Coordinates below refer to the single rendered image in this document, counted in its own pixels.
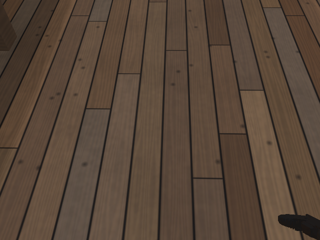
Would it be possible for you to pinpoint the robot right hand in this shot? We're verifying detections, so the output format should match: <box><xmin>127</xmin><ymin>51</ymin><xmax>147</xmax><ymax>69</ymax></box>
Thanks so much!
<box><xmin>278</xmin><ymin>214</ymin><xmax>320</xmax><ymax>240</ymax></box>

